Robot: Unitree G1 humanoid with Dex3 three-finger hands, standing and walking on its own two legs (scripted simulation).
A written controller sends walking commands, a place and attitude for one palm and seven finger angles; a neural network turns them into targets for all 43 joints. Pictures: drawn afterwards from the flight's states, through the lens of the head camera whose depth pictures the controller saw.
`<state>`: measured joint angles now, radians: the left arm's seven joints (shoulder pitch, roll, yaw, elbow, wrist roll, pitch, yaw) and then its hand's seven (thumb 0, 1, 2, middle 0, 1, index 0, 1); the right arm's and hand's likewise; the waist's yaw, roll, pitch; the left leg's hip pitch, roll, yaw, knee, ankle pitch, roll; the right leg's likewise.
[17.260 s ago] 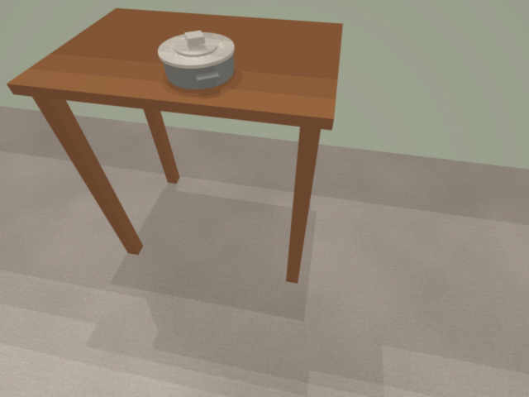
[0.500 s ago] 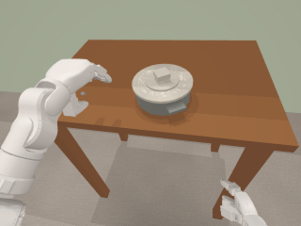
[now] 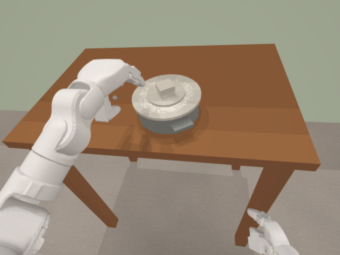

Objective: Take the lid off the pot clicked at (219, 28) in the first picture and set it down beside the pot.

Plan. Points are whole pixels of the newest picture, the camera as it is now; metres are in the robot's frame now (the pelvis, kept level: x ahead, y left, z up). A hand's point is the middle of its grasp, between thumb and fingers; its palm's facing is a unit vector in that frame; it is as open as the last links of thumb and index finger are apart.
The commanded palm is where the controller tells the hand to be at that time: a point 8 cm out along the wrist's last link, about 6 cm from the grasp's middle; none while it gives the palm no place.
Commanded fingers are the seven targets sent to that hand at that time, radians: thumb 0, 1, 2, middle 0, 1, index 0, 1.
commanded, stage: move the open hand above the knob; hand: left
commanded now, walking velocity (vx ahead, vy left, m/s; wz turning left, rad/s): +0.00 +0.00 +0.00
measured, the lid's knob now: (165, 87) +0.49 +0.06 +0.15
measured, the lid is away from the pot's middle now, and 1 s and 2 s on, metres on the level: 0.00 0.00 0.00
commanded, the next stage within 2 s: lower the open fingers around the knob in 1.58 s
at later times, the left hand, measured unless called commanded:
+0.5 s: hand (142, 82) +0.43 +0.10 +0.21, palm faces -0.16 -0.03 -0.99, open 9.9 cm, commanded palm +0.41 +0.10 +0.28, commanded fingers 0.00 -0.33 1.58 -0.87 -0.08 -0.87 -0.08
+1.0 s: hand (154, 73) +0.46 +0.08 +0.21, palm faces -0.20 -0.05 -0.98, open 9.9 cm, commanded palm +0.45 +0.08 +0.28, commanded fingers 0.00 -0.33 1.58 -0.87 -0.08 -0.87 -0.08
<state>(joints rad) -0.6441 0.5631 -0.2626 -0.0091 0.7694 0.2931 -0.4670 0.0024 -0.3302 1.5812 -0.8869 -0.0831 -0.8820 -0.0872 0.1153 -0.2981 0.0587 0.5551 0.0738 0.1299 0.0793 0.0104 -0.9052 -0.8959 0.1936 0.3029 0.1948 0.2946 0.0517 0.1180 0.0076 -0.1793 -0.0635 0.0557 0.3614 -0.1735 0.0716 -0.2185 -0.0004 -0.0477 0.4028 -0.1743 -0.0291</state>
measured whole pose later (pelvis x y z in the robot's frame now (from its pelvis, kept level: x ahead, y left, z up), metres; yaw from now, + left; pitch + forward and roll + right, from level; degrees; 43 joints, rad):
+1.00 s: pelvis +0.01 +0.00 +0.00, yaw -1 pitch +3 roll +1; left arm -1.09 0.35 -0.37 0.62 0.82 0.37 -0.44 0.00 -0.33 1.58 -0.88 -0.08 -0.88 -0.09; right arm 0.19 -0.29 0.03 0.64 0.06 0.12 0.05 0.01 -0.91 -0.90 0.19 0.30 0.19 0.29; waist -0.02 0.10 -0.04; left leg -0.22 -0.07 0.08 0.35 -0.19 0.08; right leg -0.28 0.00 -0.02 0.42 -0.19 -0.02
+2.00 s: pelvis +0.02 +0.01 +0.00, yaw +0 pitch +3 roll +0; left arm -1.04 0.28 -0.44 0.54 0.78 0.36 -0.41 0.00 -0.33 1.58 -0.88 -0.08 -0.88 -0.09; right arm 0.15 -0.28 0.03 0.63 0.06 0.16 0.09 0.01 -0.91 -0.90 0.19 0.30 0.19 0.29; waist 0.00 0.10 -0.04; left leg -0.20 -0.08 0.06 0.34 -0.19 0.09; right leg -0.25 -0.02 -0.04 0.40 -0.20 -0.01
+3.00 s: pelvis +0.02 +0.01 +0.00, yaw +0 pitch +2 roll +0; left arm -1.01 0.28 -0.44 0.63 0.80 0.36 -0.39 0.00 -0.14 1.30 -0.78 -0.32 -0.79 -0.33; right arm 0.17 -0.28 0.03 0.66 0.06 0.16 0.07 0.01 -0.91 -0.90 0.19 0.30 0.19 0.29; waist -0.02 0.09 -0.03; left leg -0.20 -0.07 0.06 0.35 -0.19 0.08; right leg -0.25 -0.01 -0.03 0.41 -0.19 -0.02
